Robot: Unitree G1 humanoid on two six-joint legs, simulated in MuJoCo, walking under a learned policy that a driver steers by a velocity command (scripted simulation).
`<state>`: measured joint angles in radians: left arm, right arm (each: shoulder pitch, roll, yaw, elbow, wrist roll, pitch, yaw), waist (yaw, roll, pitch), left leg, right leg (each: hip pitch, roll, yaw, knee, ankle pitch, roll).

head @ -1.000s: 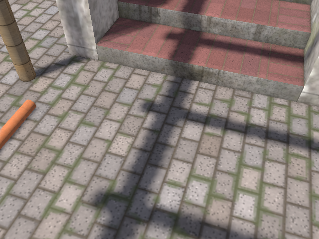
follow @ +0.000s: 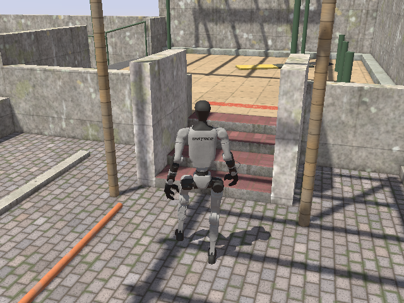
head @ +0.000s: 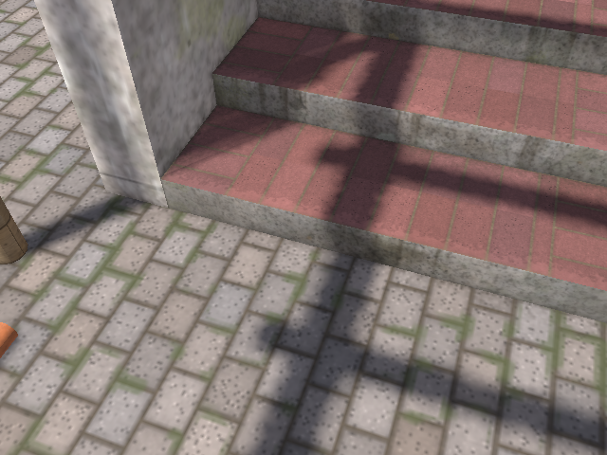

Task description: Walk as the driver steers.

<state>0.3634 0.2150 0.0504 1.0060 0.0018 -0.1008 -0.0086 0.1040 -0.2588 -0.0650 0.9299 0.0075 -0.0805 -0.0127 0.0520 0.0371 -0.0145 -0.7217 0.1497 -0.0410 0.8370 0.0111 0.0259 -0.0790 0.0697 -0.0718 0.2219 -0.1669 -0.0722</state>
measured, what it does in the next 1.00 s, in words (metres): walks ahead, turning right: left foot, then right foot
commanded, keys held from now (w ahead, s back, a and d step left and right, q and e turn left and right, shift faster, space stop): w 0.18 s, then w+e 0.70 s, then w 0.12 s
